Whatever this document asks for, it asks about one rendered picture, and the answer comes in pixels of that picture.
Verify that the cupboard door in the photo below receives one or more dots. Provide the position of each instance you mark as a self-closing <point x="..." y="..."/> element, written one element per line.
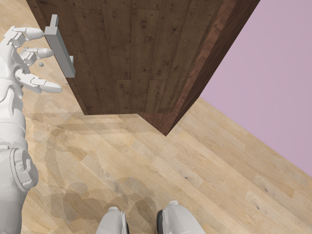
<point x="130" y="56"/>

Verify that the left robot upper arm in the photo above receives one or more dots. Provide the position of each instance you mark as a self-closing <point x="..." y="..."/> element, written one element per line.
<point x="18" y="174"/>

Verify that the handle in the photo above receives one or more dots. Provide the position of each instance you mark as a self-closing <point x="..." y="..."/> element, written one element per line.
<point x="57" y="45"/>

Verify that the robot left thigh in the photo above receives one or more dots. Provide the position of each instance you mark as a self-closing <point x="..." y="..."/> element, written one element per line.
<point x="113" y="222"/>

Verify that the robot left forearm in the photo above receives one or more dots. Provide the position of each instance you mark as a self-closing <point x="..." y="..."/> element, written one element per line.
<point x="12" y="120"/>

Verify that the robot right shin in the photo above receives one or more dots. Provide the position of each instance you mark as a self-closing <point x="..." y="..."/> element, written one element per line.
<point x="171" y="203"/>

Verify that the left robot hand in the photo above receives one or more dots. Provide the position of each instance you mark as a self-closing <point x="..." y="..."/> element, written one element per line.
<point x="11" y="61"/>

